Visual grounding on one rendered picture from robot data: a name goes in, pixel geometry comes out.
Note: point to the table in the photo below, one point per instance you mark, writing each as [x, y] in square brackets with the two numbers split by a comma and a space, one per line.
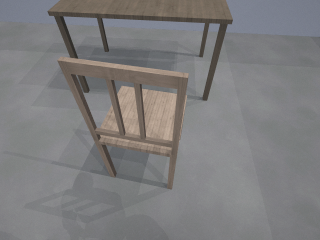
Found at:
[191, 11]

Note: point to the chair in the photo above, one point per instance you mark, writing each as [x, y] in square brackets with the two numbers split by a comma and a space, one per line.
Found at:
[139, 119]

